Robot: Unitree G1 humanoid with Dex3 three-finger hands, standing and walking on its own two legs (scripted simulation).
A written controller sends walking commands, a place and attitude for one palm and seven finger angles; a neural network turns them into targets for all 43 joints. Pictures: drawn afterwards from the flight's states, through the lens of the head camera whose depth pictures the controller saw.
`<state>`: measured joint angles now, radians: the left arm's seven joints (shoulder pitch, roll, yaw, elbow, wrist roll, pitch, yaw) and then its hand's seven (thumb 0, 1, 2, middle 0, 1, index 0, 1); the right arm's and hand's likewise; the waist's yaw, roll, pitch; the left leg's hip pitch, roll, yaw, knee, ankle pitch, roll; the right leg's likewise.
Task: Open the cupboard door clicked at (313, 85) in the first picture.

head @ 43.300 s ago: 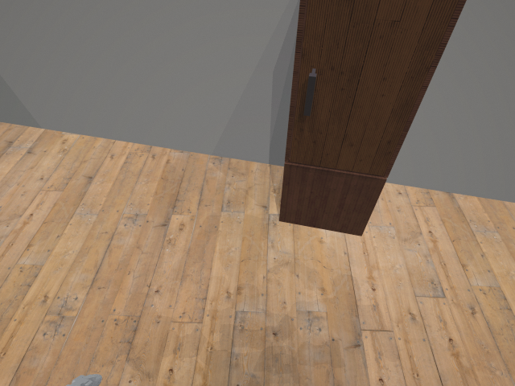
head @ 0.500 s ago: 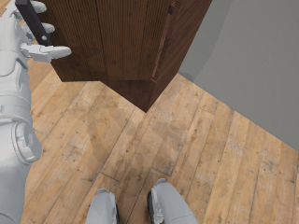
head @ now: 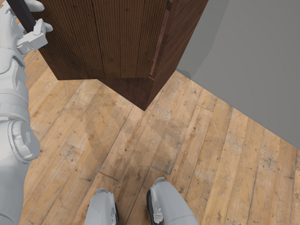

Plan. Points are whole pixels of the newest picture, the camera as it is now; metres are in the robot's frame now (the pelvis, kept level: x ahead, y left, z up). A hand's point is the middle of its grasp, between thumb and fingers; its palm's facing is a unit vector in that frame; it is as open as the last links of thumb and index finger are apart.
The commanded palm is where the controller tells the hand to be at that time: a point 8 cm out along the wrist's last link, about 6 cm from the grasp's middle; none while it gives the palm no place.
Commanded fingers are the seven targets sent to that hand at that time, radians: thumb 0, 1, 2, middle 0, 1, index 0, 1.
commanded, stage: pull the door open along its arc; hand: left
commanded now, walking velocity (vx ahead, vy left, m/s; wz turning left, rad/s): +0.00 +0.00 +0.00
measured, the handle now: (30, 17) +0.61 +0.20 +0.08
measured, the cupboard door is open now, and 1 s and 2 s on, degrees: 41 85 87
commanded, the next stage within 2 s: open thumb and fingers to let go in 1.00 s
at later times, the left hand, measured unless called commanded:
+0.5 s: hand (46, 61) +0.49 +0.17 +0.07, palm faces -0.01 -1.00 +0.01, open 5.8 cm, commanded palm +0.43 +0.21 +0.07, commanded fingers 0.00 0.90 0.90 -0.40 -1.35 -0.40 -1.35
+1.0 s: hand (103, 120) +0.35 +0.06 +0.08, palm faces +0.37 -0.93 +0.00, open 6.4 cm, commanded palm +0.29 +0.11 +0.07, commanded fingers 0.00 0.90 0.90 -0.40 -1.35 -0.40 -1.35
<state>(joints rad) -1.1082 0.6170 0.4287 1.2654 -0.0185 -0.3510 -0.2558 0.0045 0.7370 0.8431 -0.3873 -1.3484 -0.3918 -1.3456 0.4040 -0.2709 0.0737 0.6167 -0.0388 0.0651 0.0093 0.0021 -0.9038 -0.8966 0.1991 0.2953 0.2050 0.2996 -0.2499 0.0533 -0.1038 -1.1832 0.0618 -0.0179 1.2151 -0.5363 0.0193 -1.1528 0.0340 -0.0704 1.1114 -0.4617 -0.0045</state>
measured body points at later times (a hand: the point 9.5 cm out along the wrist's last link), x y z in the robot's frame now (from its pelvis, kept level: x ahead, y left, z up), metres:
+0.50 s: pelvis +0.02 +0.00 +0.03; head +0.16 +0.02 +0.46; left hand +0.49 +0.22 +0.07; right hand +0.04 -0.25 -0.09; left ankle +0.00 +0.10 -0.64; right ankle +0.02 -0.12 -0.64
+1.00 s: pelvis +0.04 -0.03 +0.04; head +0.10 -0.04 +0.48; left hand +0.32 +0.11 +0.08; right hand +0.22 -0.23 -0.07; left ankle +0.00 +0.10 -0.64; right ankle +0.03 -0.12 -0.64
